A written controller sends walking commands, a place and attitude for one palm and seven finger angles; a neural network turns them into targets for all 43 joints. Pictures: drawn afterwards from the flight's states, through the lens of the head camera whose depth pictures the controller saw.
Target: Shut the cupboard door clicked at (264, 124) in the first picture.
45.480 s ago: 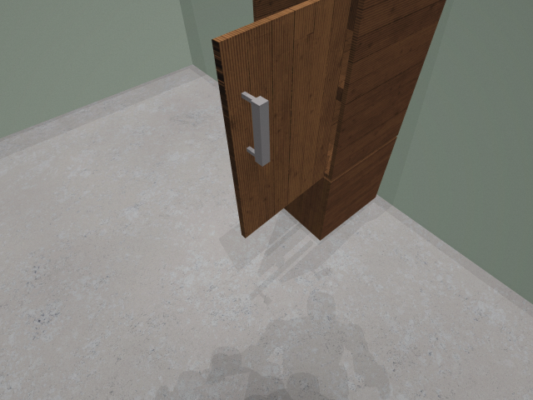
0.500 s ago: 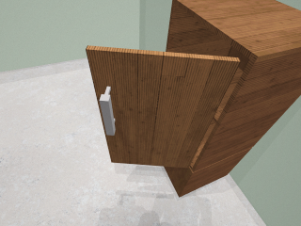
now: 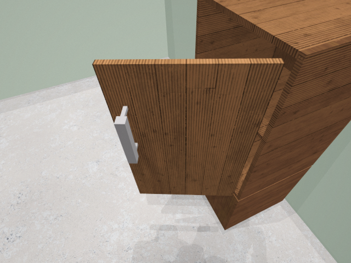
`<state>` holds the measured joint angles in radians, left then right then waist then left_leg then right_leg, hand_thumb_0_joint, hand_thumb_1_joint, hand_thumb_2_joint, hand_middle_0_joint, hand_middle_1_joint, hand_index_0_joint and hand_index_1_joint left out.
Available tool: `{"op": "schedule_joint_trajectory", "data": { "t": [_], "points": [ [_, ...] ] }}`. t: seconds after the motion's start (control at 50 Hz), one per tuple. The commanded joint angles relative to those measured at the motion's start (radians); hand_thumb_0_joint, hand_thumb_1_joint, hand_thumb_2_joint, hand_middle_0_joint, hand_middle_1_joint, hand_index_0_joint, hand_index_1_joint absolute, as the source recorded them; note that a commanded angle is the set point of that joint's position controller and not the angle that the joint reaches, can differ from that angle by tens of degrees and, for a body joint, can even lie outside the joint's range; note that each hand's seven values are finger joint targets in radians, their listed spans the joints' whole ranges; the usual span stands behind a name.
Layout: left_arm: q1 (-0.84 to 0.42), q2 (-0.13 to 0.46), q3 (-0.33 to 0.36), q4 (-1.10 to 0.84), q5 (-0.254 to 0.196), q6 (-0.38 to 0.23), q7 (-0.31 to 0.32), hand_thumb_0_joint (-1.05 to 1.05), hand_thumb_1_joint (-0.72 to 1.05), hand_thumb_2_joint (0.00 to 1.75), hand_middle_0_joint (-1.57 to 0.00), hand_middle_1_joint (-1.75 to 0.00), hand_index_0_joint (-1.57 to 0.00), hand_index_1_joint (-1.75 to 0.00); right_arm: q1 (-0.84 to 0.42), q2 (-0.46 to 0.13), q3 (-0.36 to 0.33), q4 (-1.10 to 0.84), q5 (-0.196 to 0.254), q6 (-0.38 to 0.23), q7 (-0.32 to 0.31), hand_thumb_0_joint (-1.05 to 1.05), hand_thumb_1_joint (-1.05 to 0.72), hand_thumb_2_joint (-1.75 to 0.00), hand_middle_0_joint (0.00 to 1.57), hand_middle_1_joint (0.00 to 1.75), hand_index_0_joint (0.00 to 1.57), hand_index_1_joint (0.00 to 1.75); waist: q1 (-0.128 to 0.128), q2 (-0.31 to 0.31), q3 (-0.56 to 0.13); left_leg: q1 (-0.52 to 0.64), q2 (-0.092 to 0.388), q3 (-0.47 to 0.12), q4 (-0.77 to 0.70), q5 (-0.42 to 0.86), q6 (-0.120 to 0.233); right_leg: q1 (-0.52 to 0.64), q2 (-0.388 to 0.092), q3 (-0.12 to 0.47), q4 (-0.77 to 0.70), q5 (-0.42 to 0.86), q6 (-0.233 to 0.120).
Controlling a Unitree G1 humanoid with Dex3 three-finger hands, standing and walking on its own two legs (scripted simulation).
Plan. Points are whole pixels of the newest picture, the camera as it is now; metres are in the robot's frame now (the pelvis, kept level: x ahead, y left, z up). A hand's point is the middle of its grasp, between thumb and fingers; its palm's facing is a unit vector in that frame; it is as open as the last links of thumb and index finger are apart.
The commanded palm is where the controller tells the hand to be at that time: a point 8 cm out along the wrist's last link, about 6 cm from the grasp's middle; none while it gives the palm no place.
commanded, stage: look again from close up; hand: left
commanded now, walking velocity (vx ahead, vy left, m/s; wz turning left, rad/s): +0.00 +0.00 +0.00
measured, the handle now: (129, 135) +0.40 +0.15 +0.06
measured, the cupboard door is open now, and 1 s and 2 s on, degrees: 64 64 64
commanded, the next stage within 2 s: shuffle to correct the standing spot in 0.26 s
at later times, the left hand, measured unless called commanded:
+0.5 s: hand out of the picture +0.01 +0.14 -0.17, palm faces -0.02 -0.98 -0.20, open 7.4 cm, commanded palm none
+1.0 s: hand out of the picture -0.02 +0.11 -0.16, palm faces +0.02 -0.98 -0.20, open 7.3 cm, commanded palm none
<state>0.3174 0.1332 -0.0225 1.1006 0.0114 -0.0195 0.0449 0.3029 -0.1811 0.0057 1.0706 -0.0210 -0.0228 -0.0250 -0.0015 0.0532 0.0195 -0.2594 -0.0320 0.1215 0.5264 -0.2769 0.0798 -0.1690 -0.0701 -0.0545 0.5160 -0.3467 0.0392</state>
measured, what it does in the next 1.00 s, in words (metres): lifts its left foot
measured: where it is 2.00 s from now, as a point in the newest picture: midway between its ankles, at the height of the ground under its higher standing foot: outside the picture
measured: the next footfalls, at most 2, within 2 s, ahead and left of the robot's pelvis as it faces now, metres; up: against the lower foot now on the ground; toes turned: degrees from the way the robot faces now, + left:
left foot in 1.06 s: -0.01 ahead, +0.07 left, +0.00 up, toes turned -1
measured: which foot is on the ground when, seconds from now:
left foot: down 0.00-0.72, up 0.74-1.00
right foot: down 0.00-1.00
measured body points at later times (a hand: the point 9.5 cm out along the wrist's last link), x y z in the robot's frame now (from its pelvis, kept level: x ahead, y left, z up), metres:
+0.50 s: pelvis +0.00 -0.03 +0.00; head +0.04 -0.03 +0.45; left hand +0.01 +0.19 -0.15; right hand +0.02 -0.26 -0.16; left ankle +0.01 +0.06 -0.73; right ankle -0.05 -0.14 -0.73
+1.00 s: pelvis -0.02 -0.06 +0.01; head +0.01 -0.07 +0.46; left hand -0.02 +0.16 -0.15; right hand +0.02 -0.29 -0.15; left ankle -0.06 +0.06 -0.72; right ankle -0.05 -0.14 -0.73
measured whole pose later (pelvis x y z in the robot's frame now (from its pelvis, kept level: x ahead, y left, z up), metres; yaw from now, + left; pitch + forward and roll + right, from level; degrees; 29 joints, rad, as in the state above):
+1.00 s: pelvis -0.02 -0.06 +0.01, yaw -2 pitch +2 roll +1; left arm 0.31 0.15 0.00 1.03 0.02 -0.02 0.02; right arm 0.23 -0.18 -0.02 1.05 -0.02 0.01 -0.01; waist 0.04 0.00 0.02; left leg -0.26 0.01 0.04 0.62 -0.39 0.00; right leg -0.21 0.01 -0.07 0.45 -0.28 -0.06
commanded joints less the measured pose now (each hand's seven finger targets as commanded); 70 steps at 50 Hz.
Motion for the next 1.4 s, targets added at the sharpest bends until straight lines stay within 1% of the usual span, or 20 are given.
{"op": "schedule_joint_trajectory", "data": {
  "t": [0.0,0.36,0.5,0.6,0.64,0.66,0.7,0.74,0.82,0.9,0.98,1.04,1.06,1.08,1.1,1.12,1.16,1.22,1.32,1.38],
  "points": [
    [0.055,0.088,0.016,-0.03,0.003,-0.011,0.006,0.0,0.9,0.9,-0.2,-0.3,-0.2,-0.3,0.052,-0.071,-0.005,-0.03,0.007,-0.02,0.001,0.0,-0.9,-0.9,0.2,0.3,0.2,0.3,-0.004,-0.088,0.048,0.056,0.138,-0.154,-0.121,0.287,-0.017,-0.065,-0.031,0.065,-0.07,0.189,-0.074],
    [0.036,0.135,0.022,-0.032,0.001,0.001,0.0,0.0,0.9,0.9,-0.2,-0.3,-0.2,-0.3,-0.008,-0.083,-0.007,-0.001,0.01,-0.013,-0.001,0.0,-0.9,-0.9,0.2,0.3,0.2,0.3,0.006,-0.054,0.028,0.119,0.144,-0.119,-0.148,0.279,-0.032,-0.039,-0.044,0.084,-0.114,0.265,-0.068],
    [0.042,0.14,0.045,-0.073,0.006,0.027,0.003,0.0,0.9,0.9,-0.2,-0.3,-0.2,-0.3,-0.01,-0.099,-0.037,-0.022,0.011,0.001,-0.02,0.0,-0.9,-0.9,0.2,0.3,0.2,0.3,0.002,-0.035,-0.019,0.168,0.203,-0.121,-0.097,0.539,-0.016,-0.082,-0.024,0.06,-0.017,0.347,-0.061],
    [0.046,0.128,0.063,-0.12,0.015,0.053,-0.004,0.0,0.9,0.9,-0.2,-0.3,-0.2,-0.3,-0.025,-0.144,-0.071,-0.061,0.004,0.023,-0.033,0.0,-0.9,-0.9,0.2,0.3,0.2,0.3,0.004,0.039,-0.058,0.141,0.312,-0.181,-0.096,0.595,0.057,-0.145,0.016,0.027,0.137,0.16,-0.06],
    [0.071,0.108,0.063,-0.119,0.015,0.055,-0.006,0.0,0.9,0.9,-0.2,-0.3,-0.2,-0.3,-0.065,-0.138,-0.07,-0.082,0.001,0.027,-0.026,0.0,-0.9,-0.9,0.2,0.3,0.2,0.3,0.029,0.039,-0.066,0.032,0.299,-0.165,-0.092,0.403,0.052,-0.08,0.012,0.042,0.096,0.092,-0.067],
    [0.081,0.11,0.062,-0.118,0.017,0.048,-0.006,0.0,0.9,0.9,-0.2,-0.3,-0.2,-0.3,-0.085,-0.114,-0.064,-0.092,0.001,0.029,-0.019,0.0,-0.9,-0.9,0.2,0.3,0.2,0.3,0.037,-0.01,-0.055,-0.032,0.243,-0.129,-0.069,0.214,0.015,-0.049,-0.008,0.089,0.015,0.143,-0.075],
    [0.049,0.161,0.054,-0.121,0.017,0.025,-0.004,0.0,0.9,0.9,-0.2,-0.3,-0.2,-0.3,-0.078,-0.019,-0.043,-0.103,0.007,0.043,0.002,0.0,-0.9,-0.9,0.2,0.3,0.2,0.3,0.015,-0.23,-0.027,-0.069,0.078,-0.035,0.056,-0.122,-0.067,-0.1,-0.168,0.29,-0.226,0.006,-0.125],
    [0.007,0.191,0.055,-0.136,0.017,0.012,-0.003,0.0,0.9,0.9,-0.2,-0.3,-0.2,-0.3,-0.104,-0.049,-0.044,-0.101,0.002,0.048,0.014,0.0,-0.9,-0.9,0.2,0.3,0.2,0.3,0.028,-0.262,0.036,-0.112,0.074,-0.089,0.195,-0.181,-0.067,-0.162,-0.212,0.376,-0.339,-0.147,-0.158],
    [0.009,0.178,0.056,-0.127,0.013,-0.011,-0.012,0.0,0.9,0.9,-0.2,-0.3,-0.2,-0.3,-0.075,-0.05,-0.037,-0.07,0.002,0.029,0.022,0.0,-0.9,-0.9,0.2,0.3,0.2,0.3,0.024,-0.162,0.043,-0.149,0.067,-0.094,0.235,-0.119,-0.073,-0.051,-0.187,0.319,-0.293,0.067,-0.189],
    [0.069,0.188,0.064,-0.103,0.018,-0.016,-0.014,0.0,0.9,0.9,-0.2,-0.3,-0.2,-0.3,-0.081,-0.037,-0.031,-0.074,0.008,0.02,0.018,0.0,-0.9,-0.9,0.2,0.3,0.2,0.3,0.05,-0.146,0.017,-0.15,0.056,-0.076,0.148,-0.148,-0.089,0.075,-0.205,0.283,-0.223,0.381,-0.226],
    [0.042,0.184,0.062,-0.088,0.009,-0.01,-0.007,0.0,0.9,0.9,-0.2,-0.3,-0.2,-0.3,-0.012,-0.022,-0.016,-0.052,0.016,0.012,0.007,0.0,-0.9,-0.9,0.2,0.3,0.2,0.3,0.021,-0.156,-0.039,0.034,0.044,-0.066,-0.107,0.009,-0.089,0.075,-0.144,0.178,-0.115,0.586,-0.176],
    [0.027,0.129,0.051,-0.089,0.001,-0.003,-0.007,0.0,0.9,0.9,-0.2,-0.3,-0.2,-0.3,0.02,-0.066,-0.022,-0.027,0.009,-0.001,-0.003,0.0,-0.9,-0.9,0.2,0.3,0.2,0.3,0.02,-0.051,-0.049,0.175,0.147,-0.129,-0.139,0.336,-0.055,-0.025,-0.049,0.101,-0.067,0.387,-0.098],
    [0.131,0.132,0.056,-0.029,0.006,-0.028,0.032,0.0,0.9,0.9,-0.2,-0.3,-0.2,-0.3,-0.086,-0.118,-0.04,-0.09,0.015,0.006,0.005,0.0,-0.9,-0.9,0.2,0.3,0.2,0.3,0.049,-0.03,0.027,0.01,0.156,-0.08,0.07,0.091,-0.08,-0.018,-0.114,0.163,-0.161,0.478,-0.038],
    [0.065,0.205,0.051,-0.094,0.009,-0.03,0.02,0.0,0.9,0.9,-0.2,-0.3,-0.2,-0.3,-0.064,-0.043,-0.028,-0.129,0.011,0.029,0.012,0.0,-0.9,-0.9,0.2,0.3,0.2,0.3,0.008,-0.077,0.028,-0.036,0.078,-0.101,0.114,-0.124,-0.078,-0.072,-0.19,0.29,-0.233,0.232,-0.086],
    [0.026,0.232,0.062,-0.115,0.016,-0.034,0.008,0.0,0.9,0.9,-0.2,-0.3,-0.2,-0.3,-0.06,-0.035,-0.024,-0.129,-0.003,0.032,0.016,0.0,-0.9,-0.9,0.2,0.3,0.2,0.3,-0.001,0.021,0.013,-0.021,0.066,-0.095,0.136,-0.121,-0.085,-0.061,-0.238,0.324,-0.221,0.297,-0.16],
    [-0.017,0.201,0.057,-0.111,0.016,-0.035,0.007,0.0,0.9,0.9,-0.2,-0.3,-0.2,-0.3,-0.013,-0.02,-0.024,-0.118,0.002,0.022,0.011,0.0,-0.9,-0.9,0.2,0.3,0.2,0.3,-0.041,-0.026,0.027,0.023,0.091,-0.102,0.069,-0.098,-0.082,-0.125,-0.202,0.225,-0.19,0.247,-0.182],
    [-0.014,0.15,0.045,-0.11,0.01,-0.032,0.005,0.0,0.9,0.9,-0.2,-0.3,-0.2,-0.3,0.054,-0.054,-0.018,-0.098,0.002,-0.006,0.016,0.0,-0.9,-0.9,0.2,0.3,0.2,0.3,-0.034,0.02,-0.011,0.056,0.123,-0.175,-0.065,0.193,-0.058,-0.071,-0.058,0.097,-0.038,0.281,-0.118],
    [0.032,0.111,0.033,-0.085,0.001,-0.011,0.008,0.0,0.9,0.9,-0.2,-0.3,-0.2,-0.3,0.035,-0.1,-0.013,-0.099,0.002,-0.022,-0.005,0.0,-0.9,-0.9,0.2,0.3,0.2,0.3,0.01,0.09,-0.04,0.06,0.191,-0.242,-0.088,0.607,-0.006,0.009,0.006,0.018,0.035,0.161,-0.079],
    [0.006,0.111,0.035,-0.082,0.0,0.009,0.003,0.0,0.9,0.9,-0.2,-0.3,-0.2,-0.3,0.028,-0.113,-0.012,-0.1,0.002,-0.018,-0.016,0.0,-0.9,-0.9,0.2,0.3,0.2,0.3,0.014,-0.028,0.042,0.038,0.17,-0.245,-0.134,0.483,-0.009,-0.015,0.002,0.028,0.016,0.122,-0.076],
    [-0.013,0.121,0.037,-0.087,-0.002,0.018,0.004,0.0,0.9,0.9,-0.2,-0.3,-0.2,-0.3,0.038,-0.125,-0.013,-0.087,0.0,-0.018,-0.018,0.0,-0.9,-0.9,0.2,0.3,0.2,0.3,0.011,-0.028,0.035,0.078,0.171,-0.265,-0.162,0.481,-0.022,-0.035,0.001,0.03,0.03,0.096,-0.071]
  ]
}}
